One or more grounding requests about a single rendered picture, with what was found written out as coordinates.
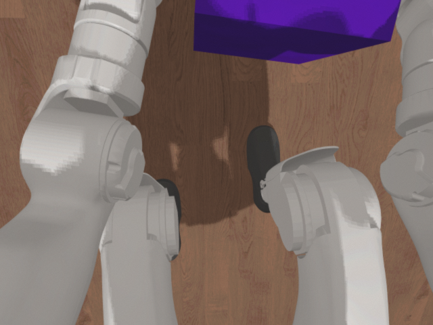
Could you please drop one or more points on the carton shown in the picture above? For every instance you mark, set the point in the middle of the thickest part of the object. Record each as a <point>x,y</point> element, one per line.
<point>292,31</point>

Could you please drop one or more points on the left robot upper arm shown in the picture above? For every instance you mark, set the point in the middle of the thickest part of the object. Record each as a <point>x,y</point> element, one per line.
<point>77,165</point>

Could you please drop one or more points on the left robot thigh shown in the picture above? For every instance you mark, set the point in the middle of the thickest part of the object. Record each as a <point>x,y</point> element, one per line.
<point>136,272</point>

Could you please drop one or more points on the robot right forearm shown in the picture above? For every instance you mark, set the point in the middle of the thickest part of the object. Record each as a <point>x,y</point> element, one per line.
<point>414,24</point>

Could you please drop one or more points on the robot left forearm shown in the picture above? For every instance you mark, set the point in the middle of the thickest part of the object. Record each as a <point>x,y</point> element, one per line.
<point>103,70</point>

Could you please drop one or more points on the right robot thigh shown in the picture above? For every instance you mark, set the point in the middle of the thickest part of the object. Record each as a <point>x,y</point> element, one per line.
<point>320,211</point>

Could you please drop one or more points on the robot thigh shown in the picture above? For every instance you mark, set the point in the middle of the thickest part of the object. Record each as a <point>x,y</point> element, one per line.
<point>136,272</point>
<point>320,211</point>

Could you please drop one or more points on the right robot upper arm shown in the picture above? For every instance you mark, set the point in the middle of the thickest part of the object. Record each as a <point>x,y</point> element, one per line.
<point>407,175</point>

